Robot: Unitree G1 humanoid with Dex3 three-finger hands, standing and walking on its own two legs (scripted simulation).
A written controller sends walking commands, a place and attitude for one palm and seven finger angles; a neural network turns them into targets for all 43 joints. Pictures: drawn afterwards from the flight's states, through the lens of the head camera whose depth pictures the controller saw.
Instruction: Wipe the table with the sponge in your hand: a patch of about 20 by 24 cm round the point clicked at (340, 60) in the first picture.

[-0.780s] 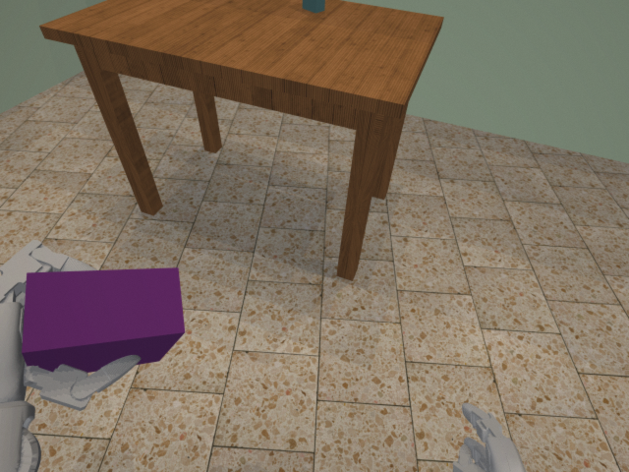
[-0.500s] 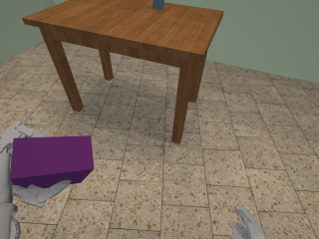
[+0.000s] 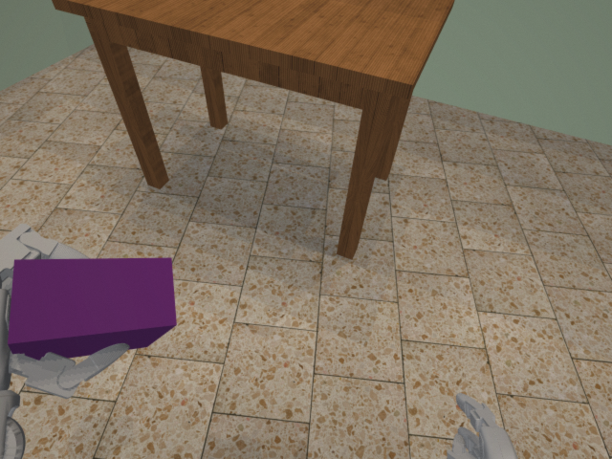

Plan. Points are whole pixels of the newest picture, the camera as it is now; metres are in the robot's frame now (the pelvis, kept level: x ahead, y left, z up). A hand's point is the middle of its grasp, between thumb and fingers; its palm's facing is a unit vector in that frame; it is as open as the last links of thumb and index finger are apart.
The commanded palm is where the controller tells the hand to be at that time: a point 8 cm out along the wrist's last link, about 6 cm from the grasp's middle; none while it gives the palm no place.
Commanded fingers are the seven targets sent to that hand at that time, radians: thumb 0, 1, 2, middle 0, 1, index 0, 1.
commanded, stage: walk to a spot facing it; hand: left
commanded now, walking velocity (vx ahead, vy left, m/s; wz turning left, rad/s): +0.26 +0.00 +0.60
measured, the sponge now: (116, 310) +0.23 +0.20 +0.14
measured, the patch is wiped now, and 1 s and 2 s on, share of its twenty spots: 0.00 0.00 0.00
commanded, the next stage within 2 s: none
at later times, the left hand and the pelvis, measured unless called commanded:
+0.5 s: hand out of the picture +0.16 +0.31 +0.16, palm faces +0.67 -0.66 -0.35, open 10.6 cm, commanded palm +0.10 +0.33 +0.19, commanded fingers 0.00 0.10 1.30 -1.20 -1.60 -1.20 -1.60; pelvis +0.03 +0.01 -0.01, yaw +17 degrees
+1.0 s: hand out of the picture +0.20 +0.30 +0.15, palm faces +0.72 -0.52 -0.46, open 10.5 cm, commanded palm +0.13 +0.31 +0.19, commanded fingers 0.00 0.10 1.30 -1.20 -1.60 -1.20 -1.60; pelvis +0.14 -0.01 +0.01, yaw +31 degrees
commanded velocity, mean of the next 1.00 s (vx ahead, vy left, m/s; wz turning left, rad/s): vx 0.33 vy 0.00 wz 0.48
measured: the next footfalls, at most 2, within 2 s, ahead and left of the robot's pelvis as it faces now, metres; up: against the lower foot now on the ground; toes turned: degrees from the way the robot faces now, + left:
left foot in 0.44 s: +0.06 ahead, +0.16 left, +0.00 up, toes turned +24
right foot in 0.80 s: +0.21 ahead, -0.07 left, +0.00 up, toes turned +17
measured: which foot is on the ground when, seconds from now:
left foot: down 0.00-0.18, up 0.20-0.42, down 0.44-0.80, up 0.82-1.00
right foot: down 0.00-0.44, up 0.46-0.78, down 0.80-1.00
